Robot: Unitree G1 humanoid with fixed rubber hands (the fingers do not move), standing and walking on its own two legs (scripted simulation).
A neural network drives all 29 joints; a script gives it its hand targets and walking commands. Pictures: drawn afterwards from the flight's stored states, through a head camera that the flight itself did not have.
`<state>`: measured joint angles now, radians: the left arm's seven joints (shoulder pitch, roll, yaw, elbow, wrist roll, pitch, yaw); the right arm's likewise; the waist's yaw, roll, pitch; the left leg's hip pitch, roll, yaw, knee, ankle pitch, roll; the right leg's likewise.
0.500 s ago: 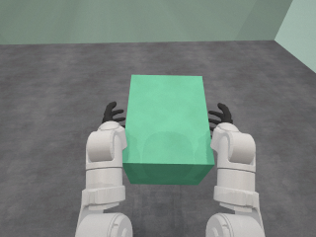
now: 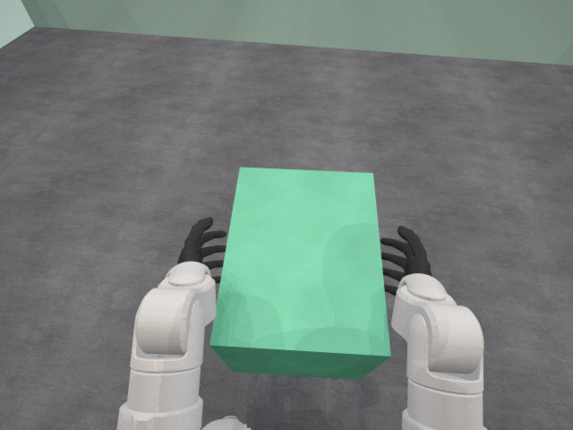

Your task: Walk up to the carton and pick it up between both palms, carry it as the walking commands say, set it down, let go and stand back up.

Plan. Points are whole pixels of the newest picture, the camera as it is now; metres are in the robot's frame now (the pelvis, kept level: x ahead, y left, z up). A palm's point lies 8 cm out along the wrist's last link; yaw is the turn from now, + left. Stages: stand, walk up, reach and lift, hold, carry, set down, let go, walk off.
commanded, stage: carry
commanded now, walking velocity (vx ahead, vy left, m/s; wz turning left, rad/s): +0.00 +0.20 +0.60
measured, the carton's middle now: (300, 275) +0.34 -0.02 +0.01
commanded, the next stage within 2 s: none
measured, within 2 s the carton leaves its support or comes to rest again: neither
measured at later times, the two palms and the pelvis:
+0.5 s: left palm out of the picture +0.19 +0.33 +0.11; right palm (238, 311) +0.24 +0.06 +0.10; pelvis -0.07 +0.14 -0.01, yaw +12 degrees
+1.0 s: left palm out of the picture -0.01 +0.58 +0.07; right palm out of the picture +0.14 +0.35 +0.09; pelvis -0.18 +0.31 -0.01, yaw +30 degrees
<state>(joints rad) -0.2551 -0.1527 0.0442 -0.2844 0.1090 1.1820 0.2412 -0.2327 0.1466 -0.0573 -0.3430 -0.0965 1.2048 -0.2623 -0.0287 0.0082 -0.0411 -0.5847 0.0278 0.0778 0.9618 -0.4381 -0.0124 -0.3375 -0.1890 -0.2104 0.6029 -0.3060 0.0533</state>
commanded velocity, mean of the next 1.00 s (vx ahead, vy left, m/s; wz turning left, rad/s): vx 0.00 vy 0.20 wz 0.60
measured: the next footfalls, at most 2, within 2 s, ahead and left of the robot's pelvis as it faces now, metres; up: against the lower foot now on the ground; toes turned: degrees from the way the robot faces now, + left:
left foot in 0.14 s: +0.04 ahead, +0.20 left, +0.00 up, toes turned +13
right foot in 0.48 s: +0.00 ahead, +0.05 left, +0.00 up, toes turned +1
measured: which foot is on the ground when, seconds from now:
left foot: up 0.00-0.12, down 0.14-0.48, up 0.50-0.82, down 0.84-1.00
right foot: down 0.00-0.14, up 0.16-0.46, down 0.48-0.84, up 0.86-1.00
